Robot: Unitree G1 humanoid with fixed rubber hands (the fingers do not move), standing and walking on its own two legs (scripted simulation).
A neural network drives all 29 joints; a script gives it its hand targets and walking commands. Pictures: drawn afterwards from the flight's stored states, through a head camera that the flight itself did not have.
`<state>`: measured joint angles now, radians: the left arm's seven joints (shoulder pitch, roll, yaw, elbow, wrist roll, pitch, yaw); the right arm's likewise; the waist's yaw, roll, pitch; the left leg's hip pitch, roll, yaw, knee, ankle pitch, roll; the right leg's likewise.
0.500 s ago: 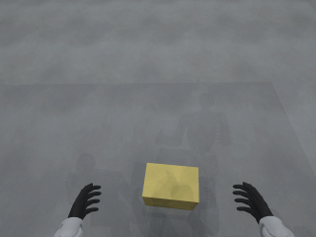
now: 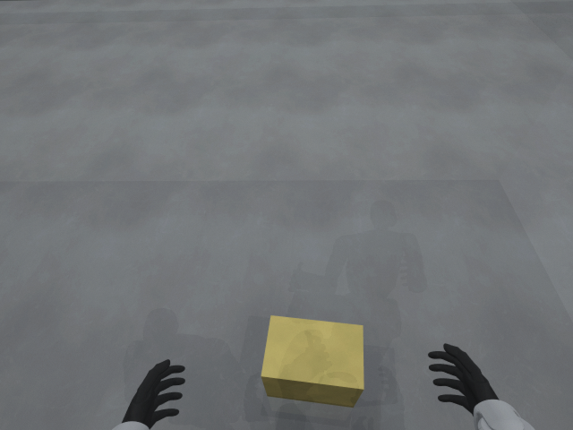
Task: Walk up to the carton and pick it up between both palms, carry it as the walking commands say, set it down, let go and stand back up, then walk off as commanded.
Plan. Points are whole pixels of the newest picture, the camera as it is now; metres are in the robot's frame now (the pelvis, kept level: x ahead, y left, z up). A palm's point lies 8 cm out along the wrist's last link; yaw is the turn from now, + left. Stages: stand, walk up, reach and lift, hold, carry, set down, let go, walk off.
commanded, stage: let go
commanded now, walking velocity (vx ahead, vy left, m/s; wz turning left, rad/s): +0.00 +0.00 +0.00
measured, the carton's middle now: (312, 362) +0.39 -0.04 -0.66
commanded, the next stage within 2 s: stand in 0.08 s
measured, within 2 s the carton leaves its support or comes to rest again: neither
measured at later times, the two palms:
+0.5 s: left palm (107, 428) +0.14 +0.29 -0.09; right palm (518, 420) +0.14 -0.29 -0.09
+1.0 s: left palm out of the picture +0.11 +0.30 -0.09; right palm out of the picture +0.11 -0.29 -0.10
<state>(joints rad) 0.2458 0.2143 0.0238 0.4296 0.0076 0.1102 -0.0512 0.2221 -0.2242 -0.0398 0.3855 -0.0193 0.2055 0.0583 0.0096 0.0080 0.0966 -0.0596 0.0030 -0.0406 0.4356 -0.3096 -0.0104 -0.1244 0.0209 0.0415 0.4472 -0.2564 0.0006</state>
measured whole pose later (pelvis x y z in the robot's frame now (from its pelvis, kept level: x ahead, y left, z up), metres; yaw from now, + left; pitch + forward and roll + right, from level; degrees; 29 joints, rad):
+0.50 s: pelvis +0.02 +0.00 +0.00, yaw +1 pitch +1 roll +0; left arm 0.17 0.34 0.04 0.73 0.04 0.02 0.01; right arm 0.21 -0.34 -0.04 0.71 -0.04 0.01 -0.02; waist 0.00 0.01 0.03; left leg -0.13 0.01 -0.05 0.46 -0.33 -0.02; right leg -0.19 0.02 0.02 0.47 -0.29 0.00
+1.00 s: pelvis +0.00 +0.00 +0.00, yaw +1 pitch -2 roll +0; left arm 0.14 0.36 0.02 0.89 0.04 0.01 0.01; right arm 0.20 -0.36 -0.01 0.86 -0.03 0.00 -0.02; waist 0.01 0.00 0.02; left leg -0.07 -0.01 -0.05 0.38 -0.28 -0.01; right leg -0.14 0.00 0.02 0.41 -0.23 0.00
